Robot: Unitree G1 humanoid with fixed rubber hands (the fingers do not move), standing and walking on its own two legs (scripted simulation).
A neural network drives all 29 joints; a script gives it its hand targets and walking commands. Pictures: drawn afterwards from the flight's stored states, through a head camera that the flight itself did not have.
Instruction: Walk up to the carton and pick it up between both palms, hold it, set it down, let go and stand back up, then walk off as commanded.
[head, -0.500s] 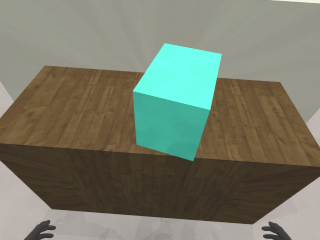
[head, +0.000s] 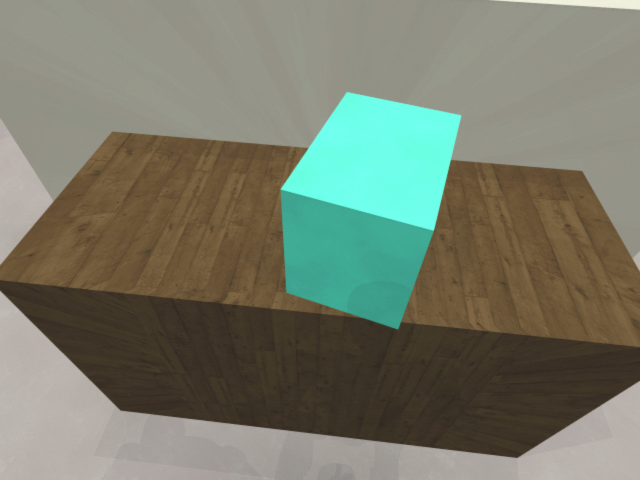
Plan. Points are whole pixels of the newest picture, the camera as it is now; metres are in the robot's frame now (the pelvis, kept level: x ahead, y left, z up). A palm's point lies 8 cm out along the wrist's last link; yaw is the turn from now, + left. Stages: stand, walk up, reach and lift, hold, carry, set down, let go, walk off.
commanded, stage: walk up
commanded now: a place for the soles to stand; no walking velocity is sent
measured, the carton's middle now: (371, 206) +0.57 -0.06 +0.02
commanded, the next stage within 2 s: reach and lift in 1.90 s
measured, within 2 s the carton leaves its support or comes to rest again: neither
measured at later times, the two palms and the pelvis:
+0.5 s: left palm (112, 397) +0.26 +0.31 -0.11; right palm out of the picture +0.15 -0.30 -0.11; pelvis +0.10 +0.02 -0.02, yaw -4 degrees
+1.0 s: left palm (105, 418) +0.23 +0.32 -0.11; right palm (559, 470) +0.20 -0.31 -0.10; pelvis +0.12 +0.01 +0.00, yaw -3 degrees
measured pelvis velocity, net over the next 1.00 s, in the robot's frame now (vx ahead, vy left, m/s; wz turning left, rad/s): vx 0.12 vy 0.01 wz -0.05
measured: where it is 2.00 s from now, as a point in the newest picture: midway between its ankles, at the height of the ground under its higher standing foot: outside the picture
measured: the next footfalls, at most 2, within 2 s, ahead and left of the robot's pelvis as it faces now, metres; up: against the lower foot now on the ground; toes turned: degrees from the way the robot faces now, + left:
right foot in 0.44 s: +0.20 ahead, -0.13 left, +0.00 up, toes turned -4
